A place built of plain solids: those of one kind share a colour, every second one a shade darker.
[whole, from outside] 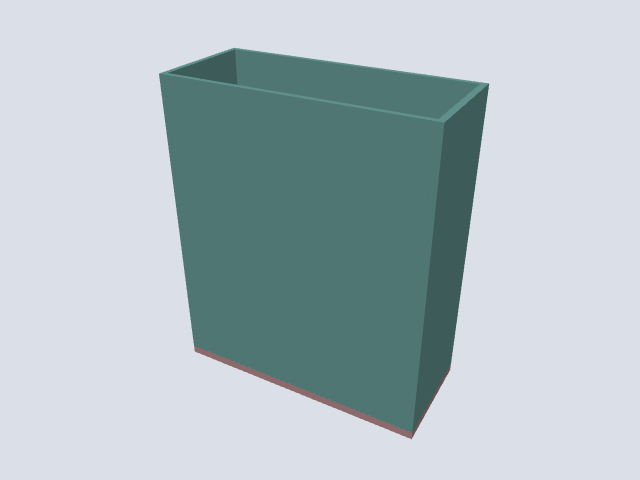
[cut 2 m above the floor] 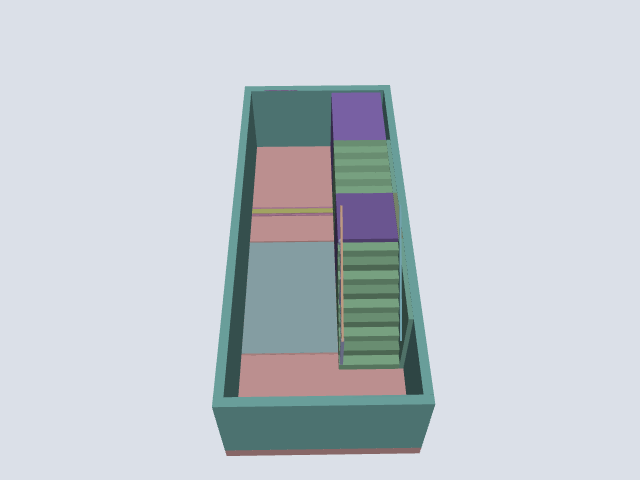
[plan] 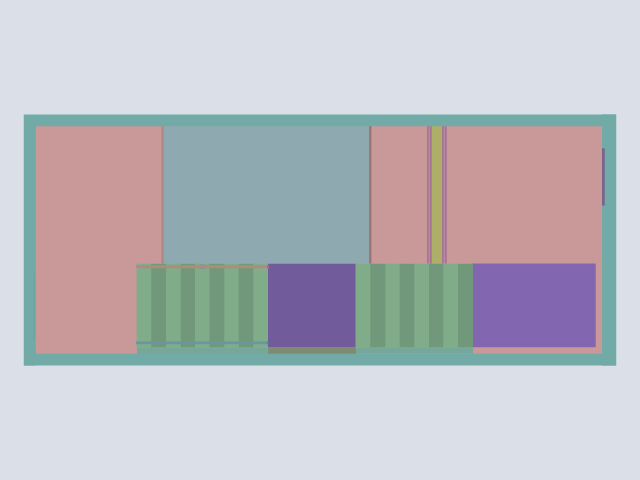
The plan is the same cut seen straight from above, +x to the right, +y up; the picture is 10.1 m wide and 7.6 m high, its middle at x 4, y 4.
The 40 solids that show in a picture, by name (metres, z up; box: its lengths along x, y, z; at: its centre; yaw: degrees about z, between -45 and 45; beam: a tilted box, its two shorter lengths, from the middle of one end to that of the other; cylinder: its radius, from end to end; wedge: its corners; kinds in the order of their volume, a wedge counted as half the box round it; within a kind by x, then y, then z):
{
 "wall_1": {"box": [0.19, 3.98, 10.95], "at": [-0.59, 4.0, 5.48]},
 "wall_2": {"box": [8.97, 0.19, 10.95], "at": [3.98, 2.1, 5.48]},
 "wall_3": {"box": [8.97, 0.19, 10.95], "at": [3.98, 5.89, 5.48]},
 "wall_4": {"box": [0.23, 3.98, 10.95], "at": [8.58, 4.0, 5.48]},
 "landing_slab_1": {"box": [1.4, 1.33, 2.09], "at": [3.87, 2.96, 1.05]},
 "landing_slab_2": {"box": [1.95, 1.33, 3.99], "at": [7.39, 2.96, 1.99]},
 "floor_slab_1": {"box": [9.38, 3.98, 0.3], "at": [4.0, 4.0, -0.15]},
 "tread_slab_1": {"box": [0.24, 1.33, 0.21], "at": [1.21, 2.96, 0.1]},
 "tread_slab_2": {"box": [0.24, 1.33, 0.42], "at": [1.45, 2.96, 0.21]},
 "tread_slab_3": {"box": [0.24, 1.33, 0.63], "at": [1.68, 2.96, 0.31]},
 "tread_slab_4": {"box": [0.24, 1.33, 0.84], "at": [1.91, 2.96, 0.42]},
 "tread_slab_5": {"box": [0.24, 1.33, 1.05], "at": [2.14, 2.96, 0.52]},
 "tread_slab_6": {"box": [0.24, 1.33, 1.26], "at": [2.37, 2.96, 0.63]},
 "tread_slab_7": {"box": [0.24, 1.33, 1.47], "at": [2.6, 2.96, 0.73]},
 "tread_slab_8": {"box": [0.24, 1.33, 1.67], "at": [2.83, 2.96, 0.84]},
 "tread_slab_9": {"box": [0.24, 1.33, 1.88], "at": [3.06, 2.96, 0.94]},
 "tread_slab_10": {"box": [0.24, 1.33, 2.3], "at": [4.68, 2.96, 1.15]},
 "tread_slab_11": {"box": [0.24, 1.33, 2.51], "at": [4.91, 2.96, 1.26]},
 "tread_slab_12": {"box": [0.24, 1.33, 2.73], "at": [5.15, 2.96, 1.36]},
 "tread_slab_13": {"box": [0.24, 1.33, 2.94], "at": [5.38, 2.96, 1.47]},
 "tread_slab_14": {"box": [0.24, 1.33, 3.15], "at": [5.61, 2.96, 1.57]},
 "tread_slab_15": {"box": [0.24, 1.33, 3.36], "at": [5.84, 2.96, 1.68]},
 "tread_slab_16": {"box": [0.24, 1.33, 3.57], "at": [6.07, 2.96, 1.79]},
 "tread_slab_17": {"box": [0.24, 1.33, 3.78], "at": [6.3, 2.96, 1.89]},
 "wall_wall_1": {"box": [2.08, 0.1, 10.38], "at": [2.14, 2.25, 5.19]},
 "wall_wall_2": {"box": [1.85, 0.1, 10.38], "at": [5.5, 2.25, 5.19]},
 "wall_land_wall_1": {"box": [1.39, 0.1, 10.38], "at": [3.87, 2.25, 5.19]},
 "corr_field_top_1": {"box": [3.25, 2.18, 0.09], "at": [3.15, 4.71, -0.04]},
 "corr_cablecover_1": {"box": [0.32, 2.18, 0.09], "at": [5.85, 4.71, -0.04]},
 "corr_cablecover_2": {"box": [0.27, 2.18, 0.09], "at": [5.85, 4.71, -0.03]},
 "corr_cablecover_3": {"box": [0.22, 2.18, 0.09], "at": [5.85, 4.71, -0.02]},
 "door_front_leaf_1": {"box": [0.045, 1.06, 2.12], "at": [-0.52, 2.95, 1.06]},
 "door_leaf_1": {"box": [0.045, 0.91, 2.1], "at": [8.49, 5.0, 1.05]},
 "corr_cablecover_top_1": {"box": [0.17, 2.18, 0.09], "at": [5.85, 4.71, -0.01]},
 "corr_strip_top_1": {"box": [0.05, 2.18, 0.09], "at": [1.51, 4.71, -0.04]},
 "corr_strip_top_2": {"box": [0.05, 2.18, 0.09], "at": [4.79, 4.71, -0.04]},
 "posts_1": {"box": [0.07, 0.07, 1.01], "at": [1.14, 3.58, 0.71]},
 "posts_2": {"box": [0.07, 0.07, 1.08], "at": [2.14, 3.58, 1.59]},
 "rail_top_1": {"beam": [0.05, 0.05], "from": [1.1, 3.58, 1.19], "to": [3.18, 3.58, 3.07]},
 "handrail_rail_1": {"beam": [0.045, 0.045], "from": [1.1, 2.37, 1.19], "to": [3.18, 2.37, 3.07]}
}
